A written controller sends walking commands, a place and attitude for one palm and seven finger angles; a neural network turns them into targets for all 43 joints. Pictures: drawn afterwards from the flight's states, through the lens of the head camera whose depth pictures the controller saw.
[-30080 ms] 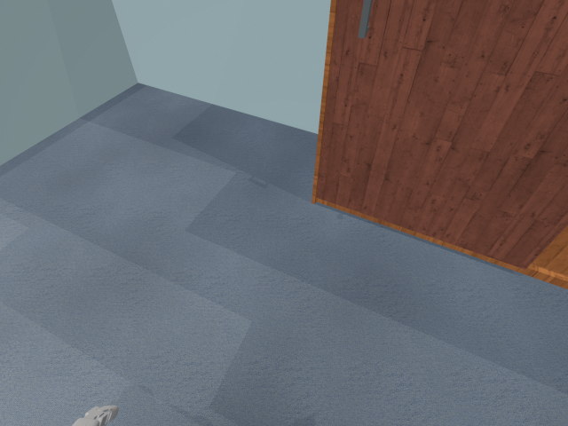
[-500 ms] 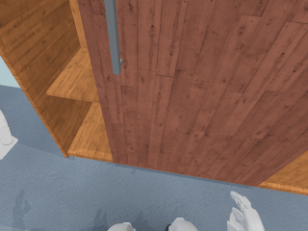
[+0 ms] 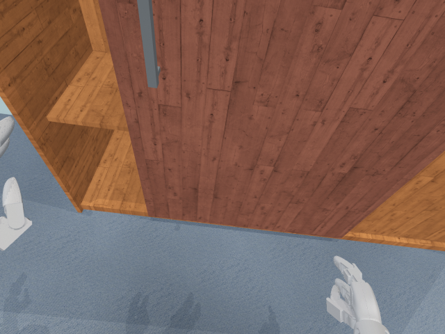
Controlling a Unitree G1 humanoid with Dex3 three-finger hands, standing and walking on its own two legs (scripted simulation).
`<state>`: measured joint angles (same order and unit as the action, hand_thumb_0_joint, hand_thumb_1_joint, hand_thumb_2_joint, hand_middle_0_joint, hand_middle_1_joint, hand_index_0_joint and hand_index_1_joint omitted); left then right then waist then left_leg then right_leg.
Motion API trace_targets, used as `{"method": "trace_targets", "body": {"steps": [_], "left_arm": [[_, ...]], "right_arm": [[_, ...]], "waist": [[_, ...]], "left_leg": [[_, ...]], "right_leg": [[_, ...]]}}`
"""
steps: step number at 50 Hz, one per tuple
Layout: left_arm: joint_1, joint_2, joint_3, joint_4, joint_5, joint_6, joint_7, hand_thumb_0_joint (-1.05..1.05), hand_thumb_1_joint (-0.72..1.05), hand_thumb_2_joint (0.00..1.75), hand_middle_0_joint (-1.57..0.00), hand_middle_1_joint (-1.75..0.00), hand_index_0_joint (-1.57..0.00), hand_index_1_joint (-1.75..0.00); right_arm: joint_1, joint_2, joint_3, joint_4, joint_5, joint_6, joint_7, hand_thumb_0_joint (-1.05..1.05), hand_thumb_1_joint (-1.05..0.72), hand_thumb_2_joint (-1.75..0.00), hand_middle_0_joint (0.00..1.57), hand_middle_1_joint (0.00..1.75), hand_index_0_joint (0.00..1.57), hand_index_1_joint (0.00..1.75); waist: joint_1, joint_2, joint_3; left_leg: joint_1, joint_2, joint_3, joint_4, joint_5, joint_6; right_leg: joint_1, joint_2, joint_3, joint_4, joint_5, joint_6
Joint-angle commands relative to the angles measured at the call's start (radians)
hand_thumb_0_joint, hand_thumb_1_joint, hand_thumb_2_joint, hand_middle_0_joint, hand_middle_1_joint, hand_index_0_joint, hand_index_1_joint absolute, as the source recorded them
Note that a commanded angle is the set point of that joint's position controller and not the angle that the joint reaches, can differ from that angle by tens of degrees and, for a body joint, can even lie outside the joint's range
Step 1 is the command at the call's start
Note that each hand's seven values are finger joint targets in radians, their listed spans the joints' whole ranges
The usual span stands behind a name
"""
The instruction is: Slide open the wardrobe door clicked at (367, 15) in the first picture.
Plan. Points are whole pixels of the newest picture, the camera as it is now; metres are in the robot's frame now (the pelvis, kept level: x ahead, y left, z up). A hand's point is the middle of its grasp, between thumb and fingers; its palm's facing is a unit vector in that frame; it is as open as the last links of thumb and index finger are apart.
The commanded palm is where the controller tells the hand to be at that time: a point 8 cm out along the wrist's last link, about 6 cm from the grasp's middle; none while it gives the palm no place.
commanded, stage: stop stepping back and stand still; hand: left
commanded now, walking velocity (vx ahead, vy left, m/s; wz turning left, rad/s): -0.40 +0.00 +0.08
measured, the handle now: (150, 32) +0.63 +0.18 +0.19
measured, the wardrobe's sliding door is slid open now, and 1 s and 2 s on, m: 0.32 0.32 0.32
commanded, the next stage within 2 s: let the arm hang, fingers relaxed in 1.20 s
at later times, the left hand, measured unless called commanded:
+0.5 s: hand out of the picture +0.08 +0.28 +0.16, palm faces +0.48 -0.82 -0.31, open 7.5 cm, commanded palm +0.02 +0.32 +0.18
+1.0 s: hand out of the picture +0.10 +0.31 +0.15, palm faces +0.46 -0.80 -0.39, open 7.5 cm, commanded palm +0.04 +0.33 +0.18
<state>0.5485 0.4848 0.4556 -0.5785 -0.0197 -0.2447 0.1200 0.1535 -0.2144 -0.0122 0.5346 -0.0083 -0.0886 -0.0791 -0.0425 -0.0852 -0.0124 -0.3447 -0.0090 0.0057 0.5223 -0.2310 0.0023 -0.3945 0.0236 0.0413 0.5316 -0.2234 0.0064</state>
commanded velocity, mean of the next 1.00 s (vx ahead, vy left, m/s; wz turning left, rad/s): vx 0.10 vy -0.02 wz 0.00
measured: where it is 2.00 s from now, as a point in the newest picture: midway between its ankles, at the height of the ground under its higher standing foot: outside the picture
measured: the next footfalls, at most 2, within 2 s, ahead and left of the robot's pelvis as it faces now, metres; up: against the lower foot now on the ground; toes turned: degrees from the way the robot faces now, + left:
right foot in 0.28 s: -0.09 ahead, -0.11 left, +0.00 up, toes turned -2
left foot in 0.50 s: -0.07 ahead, +0.12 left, +0.00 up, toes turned +4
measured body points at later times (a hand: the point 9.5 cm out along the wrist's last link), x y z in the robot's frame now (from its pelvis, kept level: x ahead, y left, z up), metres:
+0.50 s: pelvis -0.11 +0.01 +0.00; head -0.16 +0.05 +0.45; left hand +0.05 +0.32 +0.18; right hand +0.01 -0.25 -0.07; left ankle -0.13 +0.11 -0.73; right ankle -0.13 -0.11 -0.73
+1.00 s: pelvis -0.10 +0.04 +0.00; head -0.12 +0.06 +0.44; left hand +0.07 +0.35 +0.17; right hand +0.04 -0.20 -0.08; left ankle -0.11 +0.12 -0.73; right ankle -0.11 -0.09 -0.73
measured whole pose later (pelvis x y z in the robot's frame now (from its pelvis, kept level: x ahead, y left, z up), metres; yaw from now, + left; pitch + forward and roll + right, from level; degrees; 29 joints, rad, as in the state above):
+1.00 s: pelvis -0.10 +0.04 +0.00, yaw -1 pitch -1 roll -1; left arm 0.51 0.37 0.40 -0.44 -0.01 -0.18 0.15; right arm 0.28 -0.19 0.01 0.65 -0.02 -0.13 -0.07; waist 0.01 -0.05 -0.03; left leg -0.24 -0.01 0.09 0.61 -0.35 0.05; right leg -0.28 -0.03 -0.06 0.64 -0.34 0.01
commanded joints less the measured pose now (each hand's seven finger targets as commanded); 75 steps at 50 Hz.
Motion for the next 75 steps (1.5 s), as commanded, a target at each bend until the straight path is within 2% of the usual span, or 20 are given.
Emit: {"method": "trace_targets", "body": {"steps": [1,3,6,11,16,23,24,26,29,35,40,43,46,48,52,58,64,65,70,75], "left_arm": [[0.082,0.157,0.166,-0.2,-0.022,-0.066,0.026,0.0,0.9,0.9,-0.2,-0.3,-0.2,-0.3],[0.059,0.141,0.151,-0.231,-0.023,-0.059,0.017,0.0,0.9,0.9,-0.2,-0.3,-0.2,-0.3],[0.001,0.102,0.111,-0.226,-0.022,-0.05,0.029,0.0,0.9,0.9,-0.2,-0.3,-0.2,-0.3],[-0.027,0.105,0.092,-0.115,-0.014,0.02,0.039,0.0,0.9,0.9,-0.2,-0.3,-0.2,-0.3],[-0.261,0.144,0.06,-0.091,-0.004,0.022,0.038,0.0,0.9,0.9,-0.2,-0.3,-0.2,-0.3],[-0.215,0.096,0.02,-0.039,0.017,0.015,0.062,0.0,0.9,0.9,-0.2,-0.3,-0.2,-0.3],[-0.211,0.097,0.026,-0.059,0.014,0.009,0.064,0.0,0.9,0.9,-0.2,-0.3,-0.2,-0.3],[-0.179,0.121,0.058,-0.12,0.011,-0.012,0.072,0.0,0.9,0.9,-0.2,-0.3,-0.2,-0.3],[-0.161,0.137,0.093,-0.12,0.013,-0.013,0.061,0.0,0.9,0.9,-0.2,-0.3,-0.2,-0.3],[-0.078,0.089,0.064,-0.015,0.009,0.014,0.052,0.0,0.9,0.9,-0.2,-0.3,-0.2,-0.3],[-0.158,0.12,0.077,0.012,0.003,0.009,0.048,0.0,0.9,0.9,-0.2,-0.3,-0.2,-0.3],[-0.147,0.103,0.068,-0.028,0.007,0.012,0.053,0.0,0.9,0.9,-0.2,-0.3,-0.2,-0.3],[-0.181,0.137,0.089,-0.183,0.009,-0.023,0.056,0.0,0.9,0.9,-0.2,-0.3,-0.2,-0.3],[-0.184,0.123,0.067,-0.204,0.025,-0.034,0.053,0.0,0.9,0.9,-0.2,-0.3,-0.2,-0.3],[-0.141,0.108,0.081,-0.151,0.025,-0.038,0.059,0.0,0.9,0.9,-0.2,-0.3,-0.2,-0.3],[-0.006,0.065,0.088,0.003,-0.013,-0.016,0.044,0.0,0.9,0.9,-0.2,-0.3,-0.2,-0.3],[-0.015,0.091,0.09,-0.059,-0.016,-0.002,0.048,0.0,0.9,0.9,-0.2,-0.3,-0.2,-0.3],[-0.113,-0.065,-0.359,0.655,0.054,0.154,-0.084,0.0,0.9,0.9,-0.2,-0.3,-0.2,-0.3],[-0.225,-0.049,-0.35,0.831,0.055,0.237,-0.118,0.0,0.9,0.9,-0.2,-0.3,-0.2,-0.3],[-0.345,0.0,-0.386,1.123,0.053,0.232,-0.119,0.0,0.9,0.9,-0.2,-0.3,-0.2,-0.3]], "right_arm": [[0.027,-0.113,-0.075,-0.125,0.016,-0.055,0.008,0.0,-0.9,-0.9,0.2,0.3,0.2,0.3],[0.009,-0.129,-0.066,-0.119,-0.017,-0.079,0.007,0.0,-0.9,-0.9,0.2,0.3,0.2,0.3],[0.04,-0.131,-0.065,-0.078,-0.002,-0.11,0.017,0.0,-0.9,-0.9,0.2,0.3,0.2,0.3],[-0.013,-0.142,-0.039,-0.09,0.005,-0.097,0.003,0.0,-0.9,-0.9,0.2,0.3,0.2,0.3],[-0.041,-0.12,-0.032,-0.052,-0.004,-0.071,0.003,0.0,-0.9,-0.9,0.2,0.3,0.2,0.3],[0.011,-0.102,-0.016,-0.03,-0.01,-0.082,-0.025,0.0,-0.9,-0.9,0.2,0.3,0.2,0.3],[0.026,-0.115,-0.021,-0.039,-0.006,-0.093,-0.027,0.0,-0.9,-0.9,0.2,0.3,0.2,0.3],[0.023,-0.135,-0.027,-0.072,0.001,-0.103,-0.025,0.0,-0.9,-0.9,0.2,0.3,0.2,0.3],[0.022,-0.112,-0.023,-0.043,-0.019,-0.109,-0.011,0.0,-0.9,-0.9,0.2,0.3,0.2,0.3],[0.022,-0.132,-0.023,-0.05,-0.006,-0.1,-0.002,0.0,-0.9,-0.9,0.2,0.3,0.2,0.3],[0.029,-0.113,-0.027,-0.046,-0.006,-0.073,0.012,0.0,-0.9,-0.9,0.2,0.3,0.2,0.3],[0.022,-0.105,-0.023,-0.042,0.002,-0.071,0.009,0.0,-0.9,-0.9,0.2,0.3,0.2,0.3],[-0.016,-0.126,-0.022,-0.06,-0.004,-0.091,-0.008,0.0,-0.9,-0.9,0.2,0.3,0.2,0.3],[-0.009,-0.104,-0.013,-0.051,-0.018,-0.106,0.0,0.0,-0.9,-0.9,0.2,0.3,0.2,0.3],[0.024,-0.115,-0.026,-0.052,-0.007,-0.12,0.014,0.0,-0.9,-0.9,0.2,0.3,0.2,0.3],[0.039,-0.117,-0.035,-0.075,0.014,-0.058,0.025,0.0,-0.9,-0.9,0.2,0.3,0.2,0.3],[-0.008,-0.112,-0.025,-0.099,0.014,-0.037,0.002,0.0,-0.9,-0.9,0.2,0.3,0.2,0.3],[-0.097,-0.292,-0.072,0.111,0.019,-0.078,0.09,0.0,-0.9,-0.9,0.2,0.3,0.2,0.3],[-0.026,-0.265,-0.049,0.123,-0.011,0.026,0.087,0.0,-0.9,-0.9,0.2,0.3,0.2,0.3],[-0.006,-0.253,-0.035,0.206,-0.02,0.069,0.086,0.0,-0.9,-0.9,0.2,0.3,0.2,0.3]], "waist": [[0.051,0.292,-0.307],[0.052,0.372,-0.219],[0.05,0.238,-0.183],[0.039,0.254,-0.097],[0.05,-0.121,-0.037],[0.027,0.092,0.003],[0.022,0.161,-0.002],[0.033,0.436,-0.037],[0.021,0.284,0.025],[0.039,0.241,-0.012],[0.041,-0.112,-0.043],[0.029,-0.056,-0.019],[0.047,0.312,-0.075],[0.05,0.384,-0.027],[0.048,0.279,-0.078],[0.024,0.079,-0.171],[0.035,0.108,-0.162],[0.002,0.124,-0.037],[0.042,0.076,-0.032],[0.016,-0.083,-0.018]], "left_leg": [[0.293,0.259,-0.137,-0.112,0.959,0.075],[0.119,0.315,-0.217,-0.179,0.826,0.114],[0.167,0.283,-0.169,-0.159,0.635,0.128],[-0.106,0.153,-0.126,-0.301,-0.373,0.062],[-0.044,-0.007,-0.018,0.433,-0.156,-0.018],[0.095,0.022,0.07,-0.036,-0.196,0.029],[0.134,0.052,0.012,-0.141,-0.236,0.049],[0.219,0.304,-0.354,-0.26,-0.197,0.145],[0.055,0.345,-0.409,-0.329,-0.215,0.194],[-0.106,0.206,-0.089,-0.185,-0.214,0.076],[-0.16,0.045,0.041,0.272,-0.212,0.004],[-0.007,0.071,0.015,0.086,-0.151,0.013],[0.12,0.176,-0.144,-0.14,0.23,0.034],[0.106,0.258,-0.25,-0.214,0.345,0.046],[0.18,0.208,-0.107,-0.079,0.591,0.01],[0.062,0.102,-0.003,0.039,0.379,-0.03],[0.064,0.127,-0.038,-0.058,0.318,0.0],[0.057,0.133,-0.031,0.079,0.41,0.016],[-0.05,0.183,-0.138,-0.07,0.216,0.074],[0.058,0.072,-0.086,-0.005,-0.003,0.045]], "right_leg": [[0.047,0.019,-0.022,0.207,-0.119,0.004],[0.07,0.02,-0.023,0.346,-0.25,0.007],[0.041,0.012,-0.033,0.226,-0.185,0.014],[0.32,0.021,-0.097,-0.128,-0.172,-0.002],[-0.06,-0.347,0.317,-0.416,-0.451,-0.19],[-0.002,-0.213,0.11,-0.218,-0.425,-0.123],[-0.01,-0.165,0.089,-0.108,-0.375,-0.101],[-0.112,-0.004,-0.105,0.243,-0.238,-0.016],[-0.092,-0.04,-0.05,0.411,-0.277,-0.008],[0.289,-0.009,-0.166,-0.053,-0.115,-0.01],[0.227,-0.337,0.309,-0.249,-0.213,-0.192],[0.122,-0.299,0.192,-0.186,-0.135,-0.161],[0.109,-0.078,-0.065,0.105,0.029,-0.016],[0.085,-0.043,-0.097,0.168,-0.135,0.005],[0.176,-0.04,-0.108,-0.006,0.027,-0.007],[0.32,-0.161,0.036,-0.025,0.509,-0.069],[0.288,-0.117,-0.006,-0.024,0.346,-0.024],[0.118,-0.19,-0.056,0.066,0.422,-0.033],[0.137,-0.105,-0.055,0.07,0.003,-0.033],[0.053,-0.21,0.085,-0.131,-0.102,-0.099]]}}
